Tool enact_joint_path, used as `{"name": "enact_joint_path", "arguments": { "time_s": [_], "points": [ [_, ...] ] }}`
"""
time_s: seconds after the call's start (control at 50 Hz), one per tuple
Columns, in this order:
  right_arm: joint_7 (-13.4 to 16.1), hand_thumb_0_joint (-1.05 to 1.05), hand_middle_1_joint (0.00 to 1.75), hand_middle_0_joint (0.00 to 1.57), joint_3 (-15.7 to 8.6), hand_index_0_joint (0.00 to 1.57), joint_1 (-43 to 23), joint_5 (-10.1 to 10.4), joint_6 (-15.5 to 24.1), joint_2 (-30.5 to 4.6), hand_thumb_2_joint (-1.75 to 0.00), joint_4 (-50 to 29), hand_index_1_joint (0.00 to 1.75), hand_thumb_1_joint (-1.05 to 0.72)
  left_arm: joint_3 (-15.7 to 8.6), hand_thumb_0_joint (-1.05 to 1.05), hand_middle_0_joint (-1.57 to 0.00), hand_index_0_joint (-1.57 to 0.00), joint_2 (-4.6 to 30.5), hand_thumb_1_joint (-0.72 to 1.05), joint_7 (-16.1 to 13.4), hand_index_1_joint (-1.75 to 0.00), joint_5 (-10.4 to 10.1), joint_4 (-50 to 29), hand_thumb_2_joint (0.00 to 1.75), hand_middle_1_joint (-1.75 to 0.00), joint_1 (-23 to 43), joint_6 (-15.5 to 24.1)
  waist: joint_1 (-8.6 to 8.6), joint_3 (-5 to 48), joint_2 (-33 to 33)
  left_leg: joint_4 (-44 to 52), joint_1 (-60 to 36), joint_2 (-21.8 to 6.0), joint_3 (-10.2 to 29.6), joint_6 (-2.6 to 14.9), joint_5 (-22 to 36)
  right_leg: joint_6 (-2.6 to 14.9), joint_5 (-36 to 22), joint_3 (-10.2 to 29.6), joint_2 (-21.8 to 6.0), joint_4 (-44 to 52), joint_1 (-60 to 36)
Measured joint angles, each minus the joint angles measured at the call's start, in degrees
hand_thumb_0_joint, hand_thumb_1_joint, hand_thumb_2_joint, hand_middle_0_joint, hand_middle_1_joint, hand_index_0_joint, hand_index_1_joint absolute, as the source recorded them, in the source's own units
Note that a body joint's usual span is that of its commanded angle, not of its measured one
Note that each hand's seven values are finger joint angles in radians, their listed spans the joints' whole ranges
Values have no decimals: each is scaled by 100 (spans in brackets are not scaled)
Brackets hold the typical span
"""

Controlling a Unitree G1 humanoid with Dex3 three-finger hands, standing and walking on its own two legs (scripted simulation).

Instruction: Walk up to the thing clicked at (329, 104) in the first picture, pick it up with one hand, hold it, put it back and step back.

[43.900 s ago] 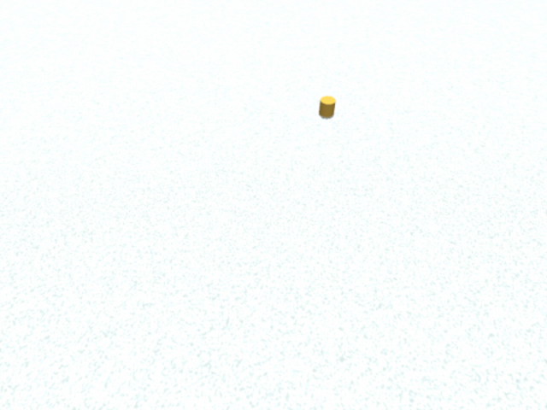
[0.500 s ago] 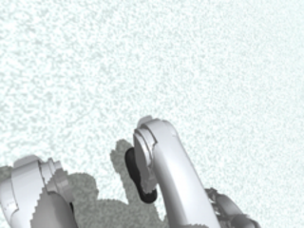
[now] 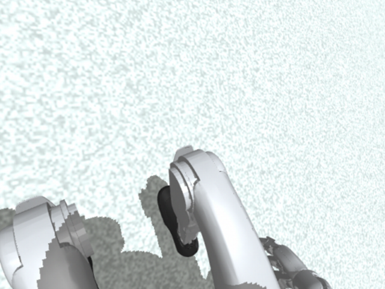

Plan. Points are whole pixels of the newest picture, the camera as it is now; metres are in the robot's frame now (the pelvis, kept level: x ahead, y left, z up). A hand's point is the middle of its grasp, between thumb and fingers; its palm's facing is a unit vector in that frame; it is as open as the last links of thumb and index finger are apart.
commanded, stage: approach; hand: left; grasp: from above
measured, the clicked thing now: out of the picture +0.56 +0.36 -0.28
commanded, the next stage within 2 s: rest palm in 0.68 s
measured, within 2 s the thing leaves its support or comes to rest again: neither
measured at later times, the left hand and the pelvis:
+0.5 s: hand out of the picture +0.53 +0.36 -0.15, palm faces -0.43 -0.11 -0.90, open 14.2 cm; pelvis +0.00 +0.00 +0.00, yaw +0 degrees
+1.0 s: hand out of the picture +0.53 +0.37 -0.16, palm faces -0.41 -0.12 -0.91, open 14.2 cm; pelvis +0.00 +0.00 +0.00, yaw -1 degrees
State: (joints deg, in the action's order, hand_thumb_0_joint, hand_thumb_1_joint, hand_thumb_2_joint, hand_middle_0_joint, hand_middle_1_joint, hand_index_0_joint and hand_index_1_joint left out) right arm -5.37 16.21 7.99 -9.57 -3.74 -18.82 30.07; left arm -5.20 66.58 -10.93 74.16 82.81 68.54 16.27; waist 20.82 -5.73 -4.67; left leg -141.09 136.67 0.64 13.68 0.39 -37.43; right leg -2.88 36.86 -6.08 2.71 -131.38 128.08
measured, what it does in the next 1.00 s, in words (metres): stands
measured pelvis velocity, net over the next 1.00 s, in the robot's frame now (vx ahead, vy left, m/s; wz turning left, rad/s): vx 0.00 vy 0.00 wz -0.01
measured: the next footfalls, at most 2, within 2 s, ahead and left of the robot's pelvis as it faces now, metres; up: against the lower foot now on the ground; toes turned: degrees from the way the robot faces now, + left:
none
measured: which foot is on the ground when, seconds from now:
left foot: down 0.00-1.00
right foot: down 0.00-1.00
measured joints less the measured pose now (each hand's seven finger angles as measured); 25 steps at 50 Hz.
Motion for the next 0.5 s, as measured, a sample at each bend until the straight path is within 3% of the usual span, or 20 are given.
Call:
{"name": "enact_joint_path", "arguments": {
  "time_s": [0.12,0.22,0.34,0.5],
  "points": [
    [0,0,30,20,5,21,26,-18,37,41,-90,65,30,-91,207,0,-8,-8,-138,-57,30,-106,32,-87,103,-105,137,-41,22,28,-41,19,23,8,-18,-14,19,18,-13,13,-15,-6,35],
    [4,0,30,20,1,21,43,-25,91,84,-90,123,30,-92,364,0,-8,-8,-313,-56,-129,-108,4,-41,101,-107,337,-174,122,111,-30,36,41,12,-17,-36,13,10,-9,14,-25,-4,69],
    [6,0,30,20,21,21,75,43,88,78,-90,36,30,-91,297,0,-8,-9,-350,-56,-247,-108,93,146,101,-108,453,-483,312,161,100,69,78,-26,-33,-20,-4,-60,-28,33,-3,35,128],
    [27,0,30,20,127,21,164,168,-26,4,-90,-113,30,-91,148,0,-8,-8,-268,-57,36,-107,-133,192,101,-107,275,-816,333,51,233,140,31,-76,-93,-1,15,-71,-64,82,16,82,126]
  ]
}}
